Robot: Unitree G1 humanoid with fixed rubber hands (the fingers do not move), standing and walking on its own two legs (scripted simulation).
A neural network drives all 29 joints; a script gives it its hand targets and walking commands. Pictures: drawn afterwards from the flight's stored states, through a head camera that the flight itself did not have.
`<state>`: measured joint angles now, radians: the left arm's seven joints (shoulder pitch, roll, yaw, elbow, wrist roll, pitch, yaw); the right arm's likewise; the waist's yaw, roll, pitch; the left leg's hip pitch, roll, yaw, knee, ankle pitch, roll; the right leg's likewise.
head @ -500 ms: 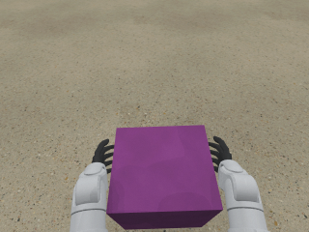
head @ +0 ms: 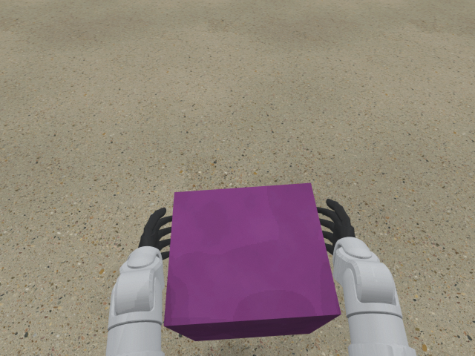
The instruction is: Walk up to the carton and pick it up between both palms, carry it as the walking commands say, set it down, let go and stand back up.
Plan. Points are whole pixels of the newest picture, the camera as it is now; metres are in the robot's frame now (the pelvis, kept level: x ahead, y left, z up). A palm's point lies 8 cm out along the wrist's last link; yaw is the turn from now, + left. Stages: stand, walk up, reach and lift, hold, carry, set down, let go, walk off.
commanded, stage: hold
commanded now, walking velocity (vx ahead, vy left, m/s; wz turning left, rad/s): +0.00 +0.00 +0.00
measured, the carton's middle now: (247, 269) +0.28 +0.01 -0.04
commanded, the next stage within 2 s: set down in 0.04 s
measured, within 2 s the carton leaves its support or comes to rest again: neither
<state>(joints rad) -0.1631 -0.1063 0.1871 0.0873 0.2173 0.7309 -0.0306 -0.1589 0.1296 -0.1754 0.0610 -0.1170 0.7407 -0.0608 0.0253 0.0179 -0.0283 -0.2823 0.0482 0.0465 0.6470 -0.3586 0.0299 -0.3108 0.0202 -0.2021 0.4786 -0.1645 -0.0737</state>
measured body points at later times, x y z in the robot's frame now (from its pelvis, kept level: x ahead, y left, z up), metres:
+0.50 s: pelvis +0.00 +0.00 +0.00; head +0.00 +0.01 +0.45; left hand +0.27 +0.17 -0.03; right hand +0.28 -0.15 -0.02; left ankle -0.01 +0.09 -0.73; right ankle +0.06 -0.09 -0.73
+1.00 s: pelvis -0.01 -0.02 -0.04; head +0.12 -0.01 +0.40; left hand +0.31 +0.17 -0.11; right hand +0.32 -0.16 -0.11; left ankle -0.01 +0.09 -0.73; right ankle +0.06 -0.09 -0.73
